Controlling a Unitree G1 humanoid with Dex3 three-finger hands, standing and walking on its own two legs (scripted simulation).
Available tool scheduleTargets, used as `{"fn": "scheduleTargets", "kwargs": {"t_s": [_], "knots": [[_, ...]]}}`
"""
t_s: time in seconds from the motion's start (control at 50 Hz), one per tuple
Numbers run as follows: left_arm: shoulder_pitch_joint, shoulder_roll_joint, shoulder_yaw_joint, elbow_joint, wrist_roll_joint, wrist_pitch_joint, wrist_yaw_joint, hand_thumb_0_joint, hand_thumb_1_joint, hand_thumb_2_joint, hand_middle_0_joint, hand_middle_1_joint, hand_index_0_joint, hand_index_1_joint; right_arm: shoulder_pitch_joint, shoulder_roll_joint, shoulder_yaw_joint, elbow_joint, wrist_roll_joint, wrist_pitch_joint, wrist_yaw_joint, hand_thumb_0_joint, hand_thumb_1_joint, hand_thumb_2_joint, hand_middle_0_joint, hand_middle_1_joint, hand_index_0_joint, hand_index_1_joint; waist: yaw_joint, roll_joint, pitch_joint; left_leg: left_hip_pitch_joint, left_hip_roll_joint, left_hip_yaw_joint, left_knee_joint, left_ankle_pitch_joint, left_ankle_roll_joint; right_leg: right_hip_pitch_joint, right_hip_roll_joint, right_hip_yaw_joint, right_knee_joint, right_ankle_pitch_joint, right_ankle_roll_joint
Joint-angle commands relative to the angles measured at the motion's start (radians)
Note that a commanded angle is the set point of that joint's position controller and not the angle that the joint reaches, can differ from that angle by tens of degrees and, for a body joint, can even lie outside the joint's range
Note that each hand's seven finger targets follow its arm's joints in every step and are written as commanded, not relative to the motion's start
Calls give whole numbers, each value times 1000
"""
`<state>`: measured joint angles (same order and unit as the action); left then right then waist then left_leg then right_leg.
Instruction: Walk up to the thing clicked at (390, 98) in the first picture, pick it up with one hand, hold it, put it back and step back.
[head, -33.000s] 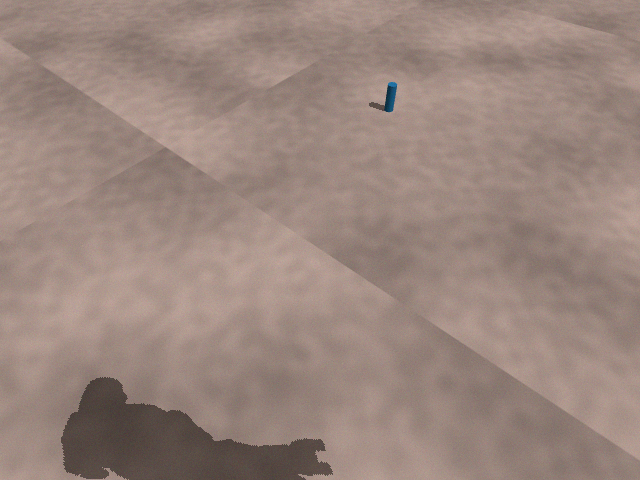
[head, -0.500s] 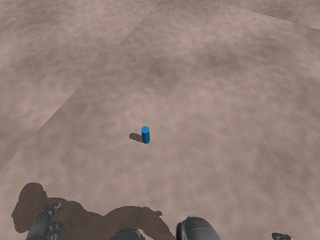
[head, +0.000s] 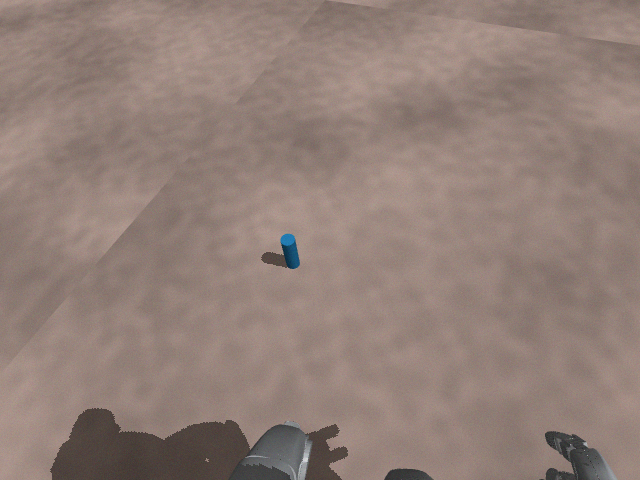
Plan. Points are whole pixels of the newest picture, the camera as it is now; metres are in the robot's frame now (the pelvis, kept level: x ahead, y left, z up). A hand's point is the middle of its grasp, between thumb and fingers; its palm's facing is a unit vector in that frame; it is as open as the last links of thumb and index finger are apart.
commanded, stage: step back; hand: left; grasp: from the side
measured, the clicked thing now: (290, 251) +0.85 +0.19 -0.69
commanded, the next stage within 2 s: stand in 1.70 s
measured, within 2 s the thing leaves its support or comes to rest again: neither
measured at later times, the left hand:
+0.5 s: hand out of the picture -0.10 +0.28 -0.15, palm faces +0.07 -0.92 -0.38, open 7.4 cm
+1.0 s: hand out of the picture -0.21 +0.29 -0.14, palm faces +0.06 -0.91 -0.41, open 7.4 cm
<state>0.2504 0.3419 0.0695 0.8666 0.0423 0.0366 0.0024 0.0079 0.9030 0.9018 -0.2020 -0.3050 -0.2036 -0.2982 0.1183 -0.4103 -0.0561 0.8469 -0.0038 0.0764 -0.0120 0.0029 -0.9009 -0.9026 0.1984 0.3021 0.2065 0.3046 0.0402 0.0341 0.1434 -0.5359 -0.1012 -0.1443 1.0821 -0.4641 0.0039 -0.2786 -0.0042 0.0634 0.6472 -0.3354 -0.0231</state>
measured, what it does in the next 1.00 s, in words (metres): walks backwards: left foot, then right foot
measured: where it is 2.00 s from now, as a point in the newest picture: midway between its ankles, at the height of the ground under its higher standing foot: outside the picture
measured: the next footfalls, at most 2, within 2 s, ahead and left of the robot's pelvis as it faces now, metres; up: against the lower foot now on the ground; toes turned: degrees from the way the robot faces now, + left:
left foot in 0.24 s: -0.07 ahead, +0.13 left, +0.00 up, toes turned +3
right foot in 0.58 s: -0.22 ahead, -0.14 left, +0.00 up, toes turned +3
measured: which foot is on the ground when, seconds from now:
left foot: up 0.00-0.22, down 0.24-0.62, up 0.64-0.84, down 0.86-1.00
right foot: down 0.00-0.26, up 0.28-0.56, down 0.58-0.90, up 0.92-1.00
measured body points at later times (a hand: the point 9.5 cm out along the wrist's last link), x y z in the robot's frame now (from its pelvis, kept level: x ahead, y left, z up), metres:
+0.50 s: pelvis -0.18 +0.00 +0.00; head -0.13 +0.02 +0.45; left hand -0.11 +0.32 -0.12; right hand -0.04 -0.30 -0.10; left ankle -0.11 +0.12 -0.73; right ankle -0.23 -0.14 -0.67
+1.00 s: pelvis -0.25 +0.00 +0.00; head -0.24 +0.00 +0.45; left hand -0.21 +0.33 -0.11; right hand -0.19 -0.30 -0.13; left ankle -0.25 +0.13 -0.73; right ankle -0.26 -0.12 -0.69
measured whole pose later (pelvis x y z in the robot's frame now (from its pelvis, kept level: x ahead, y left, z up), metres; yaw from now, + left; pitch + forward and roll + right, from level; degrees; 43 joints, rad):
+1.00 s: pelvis -0.25 +0.00 +0.00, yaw +4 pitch -2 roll +1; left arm 0.23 0.40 0.08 0.96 0.03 0.01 -0.01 0.01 0.90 0.90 -0.20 -0.30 -0.20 -0.30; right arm 0.27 -0.35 -0.06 0.98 -0.04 -0.02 0.03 0.01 -0.90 -0.90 0.20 0.30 0.21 0.30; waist 0.00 -0.02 0.06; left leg -0.23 -0.03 -0.03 0.54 -0.29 0.03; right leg -0.35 -0.02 0.03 0.90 -0.51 -0.04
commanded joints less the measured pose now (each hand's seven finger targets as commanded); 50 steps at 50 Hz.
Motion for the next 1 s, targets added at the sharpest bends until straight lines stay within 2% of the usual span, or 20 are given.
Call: {"fn": "scheduleTargets", "kwargs": {"t_s": [0.0, 0.08, 0.14, 0.2, 0.24, 0.26, 0.28, 0.34, 0.46, 0.54, 0.58, 0.6, 0.62, 0.66, 0.7, 0.76, 0.84, 0.88, 0.9, 0.98], "knots": [[-126, 260, 81, -137, 2, -37, 28, 0, 900, 900, -200, -300, -200, -300, 55, -151, -37, -54, -1, -42, -25, 0, -900, -900, 200, 300, 200, 300, -39, -171, -124, 12, -46, -22, 138, 12, -17, 25, -164, 110, -178, 454, -129], [-9, 255, 79, -128, 3, -24, 46, 0, 900, 900, -200, -300, -200, -300, 16, -131, -27, -78, -10, -53, -27, 0, -900, -900, 200, 300, 200, 300, 35, -220, -175, -49, 17, 25, -105, -79, -38, 288, -229, 156, -125, 566, -182], [-48, 272, 78, -152, -7, -14, 52, 0, 900, 900, -200, -300, -200, -300, 74, -145, -39, -63, -17, -55, -22, 0, -900, -900, 200, 300, 200, 300, 9, -254, -229, 96, 82, 71, -330, -69, -14, 258, -278, 188, -99, 574, -186], [-113, 278, 67, -171, -24, 4, 42, 0, 900, 900, -200, -300, -200, -300, 183, -150, -54, -11, -22, -56, -15, 0, -900, -900, 200, 300, 200, 300, -46, -200, -267, 317, 67, 154, -691, 248, 11, 146, -214, 117, 18, 466, -116], [-100, 207, 43, -182, -34, 9, 37, 0, 900, 900, -200, -300, -200, -300, 141, -273, -86, -36, -48, -50, -12, 0, -900, -900, 200, 300, 200, 300, -39, 114, -233, 432, 344, -246, -706, 466, 136, -197, -13, 4, 242, 5, -15], [-160, 242, 62, -181, -36, 9, 50, 0, 900, 900, -200, -300, -200, -300, 82, -353, -89, -59, -38, -44, 0, 0, -900, -900, 200, 300, 200, 300, -80, 224, -197, 215, 489, -388, -775, 402, 297, -157, 70, 5, 432, -330, 9], [-164, 271, 68, -164, -26, 10, 52, 0, 900, 900, -200, -300, -200, -300, 9, -354, -92, -73, -39, -54, -5, 0, -900, -900, 200, 300, 200, 300, -69, 209, -135, 71, 543, -450, -811, 348, 346, -100, 43, 104, 577, -332, 8], [-59, 251, 71, -96, -42, 13, 35, 0, 900, 900, -200, -300, -200, -300, -90, -207, -49, -97, -54, -52, -11, 0, -900, -900, 200, 300, 200, 300, 13, 65, -98, 142, 320, -89, -717, 410, 212, -163, 98, 117, 655, -162, -1], [-43, 218, 44, -69, -27, -32, 22, 0, 900, 900, -200, -300, -200, -300, 5, -203, -59, -70, -38, -46, -2, 0, -900, -900, 200, 300, 200, 300, -61, 152, -174, 413, 320, -85, -665, 223, 230, -129, 14, -4, 139, -190, 44], [86, 212, 50, 45, -9, -67, 25, 0, 900, 900, -200, -300, -200, -300, 8, -217, -64, -47, -30, -18, 12, 0, -900, -900, 200, 300, 200, 300, -29, 119, -238, 327, 249, 6, -528, 98, 150, 158, 56, -100, -369, 13, 7], [67, 329, 80, 29, 20, -77, 27, 0, 900, 900, -200, -300, -200, -300, 3, -109, -29, -78, -21, -25, 15, 0, -900, -900, 200, 300, 200, 300, -13, -196, -148, -92, 72, 78, -291, -75, 24, 224, -208, 392, -371, -238, -89], [-25, 430, 99, -15, 21, -70, 31, 0, 900, 900, -200, -300, -200, -300, -81, -160, -48, -86, -28, -28, 4, 0, -900, -900, 200, 300, 200, 300, 40, -228, -83, 12, 93, -37, -195, -95, -13, -105, -411, 569, -441, -423, -230], [-130, 428, 98, -36, 15, -73, 34, 0, 900, 900, -200, -300, -200, -300, -60, -220, -74, -61, -24, -30, 5, 0, -900, -900, 200, 300, 200, 300, -2, -220, -5, 130, 145, -81, -73, -46, -19, -283, -442, 575, -462, -492, -258], [-185, 289, 63, -43, 5, -88, 32, 0, 900, 900, -200, -300, -200, -300, 2, -186, -61, -3, -8, -45, 17, 0, -900, -900, 200, 300, 200, 300, -60, -70, 0, 96, 63, -37, -108, 74, -16, -105, -233, 226, -330, -80, -161], [-90, 273, 62, -3, -1, -88, 26, 0, 900, 900, -200, -300, -200, -300, 12, -135, -38, -4, -14, -59, 14, 0, -900, -900, 200, 300, 200, 300, -32, -133, -61, 83, 44, 4, -150, 70, -21, 2, -176, 144, -286, 73, -124], [-45, 316, 73, -4, 13, -86, 14, 0, 900, 900, -200, -300, -200, -300, -23, -145, -37, -13, -25, -75, 26, 0, -900, -900, 200, 300, 200, 300, 19, -227, -52, 98, 86, 95, -367, 3, -30, 61, -196, 166, -314, -177, -133], [-46, 269, 48, -11, 1, -56, 3, 0, 900, 900, -200, -300, -200, -300, 96, -153, -64, 50, -32, -111, 21, 0, -900, -900, 200, 300, 200, 300, -30, -152, -124, 405, 62, 128, -733, 148, 0, 4, -164, 86, -99, -29, -97], [-16, 149, 18, -24, -21, -55, -3, 0, 900, 900, -200, -300, -200, -300, 151, -266, -97, 49, -47, -129, 12, 0, -900, -900, 200, 300, 200, 300, -44, 162, -170, 599, 371, -411, -836, -42, 136, -321, 20, -85, 263, -167, -10], [-96, 263, 53, -11, -12, -56, 6, 0, 900, 900, -200, -300, -200, -300, 182, -334, -104, 56, -37, -127, 15, 0, -900, -900, 200, 300, 200, 300, -83, 79, -102, 409, 447, -514, -862, -219, 247, -292, -30, 3, 314, -259, -14], [-61, 261, 55, 8, -20, -70, -14, 0, 900, 900, -200, -300, -200, -300, 97, -229, -76, 35, -36, -136, 15, 0, -900, -900, 200, 300, 200, 300, -38, 65, -35, 355, 335, -249, -835, -94, 193, -267, -67, 3, 252, -132, -17]]}}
